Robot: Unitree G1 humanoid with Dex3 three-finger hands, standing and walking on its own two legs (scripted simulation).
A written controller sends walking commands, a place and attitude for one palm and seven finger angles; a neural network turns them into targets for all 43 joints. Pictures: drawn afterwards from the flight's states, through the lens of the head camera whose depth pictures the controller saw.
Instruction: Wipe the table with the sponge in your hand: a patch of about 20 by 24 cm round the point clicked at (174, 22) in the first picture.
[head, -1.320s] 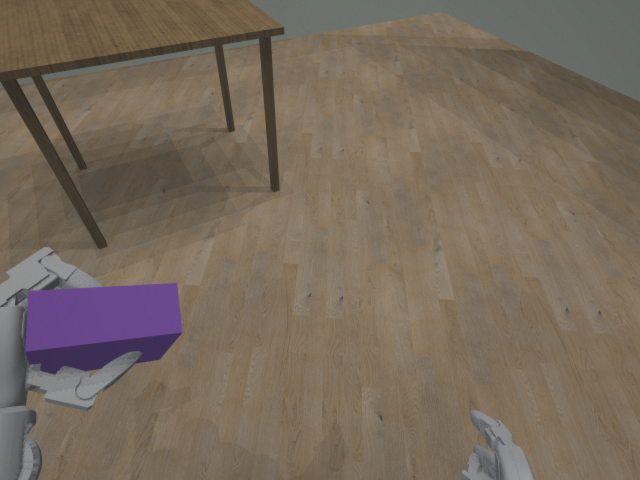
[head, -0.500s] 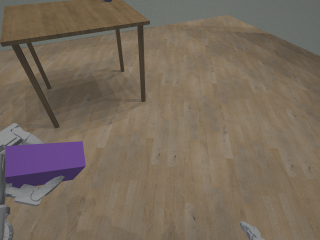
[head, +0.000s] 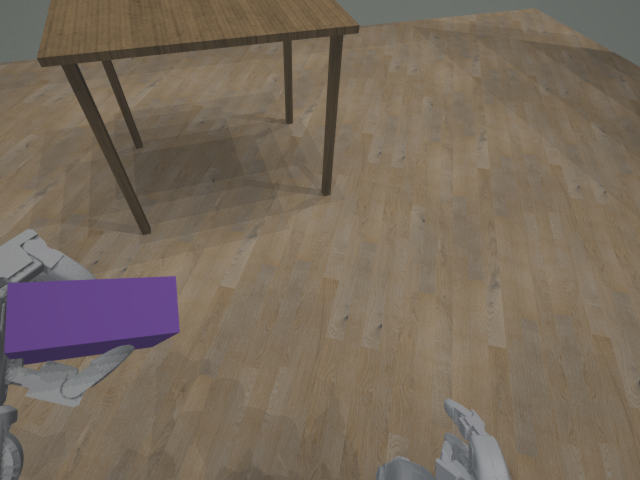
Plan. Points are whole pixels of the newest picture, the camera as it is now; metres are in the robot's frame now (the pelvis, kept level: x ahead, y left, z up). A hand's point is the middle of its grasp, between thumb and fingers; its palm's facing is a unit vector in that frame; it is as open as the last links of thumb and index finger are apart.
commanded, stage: walk to a spot facing it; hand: left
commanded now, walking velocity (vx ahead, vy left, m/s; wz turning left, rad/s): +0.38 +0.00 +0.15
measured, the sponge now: (117, 319) +0.22 +0.21 +0.16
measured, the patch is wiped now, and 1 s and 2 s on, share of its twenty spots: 0.00 0.00 0.00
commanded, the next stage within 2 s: none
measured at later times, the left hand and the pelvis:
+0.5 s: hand (178, 206) +0.35 +0.19 +0.17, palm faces +0.46 -0.73 -0.51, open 9.3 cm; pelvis +0.16 -0.07 +0.00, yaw +7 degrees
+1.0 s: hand (205, 129) +0.49 +0.19 +0.17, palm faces +0.56 -0.65 -0.51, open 9.3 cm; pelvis +0.34 -0.08 -0.02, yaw +12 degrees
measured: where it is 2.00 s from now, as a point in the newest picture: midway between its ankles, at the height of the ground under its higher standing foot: (334, 355)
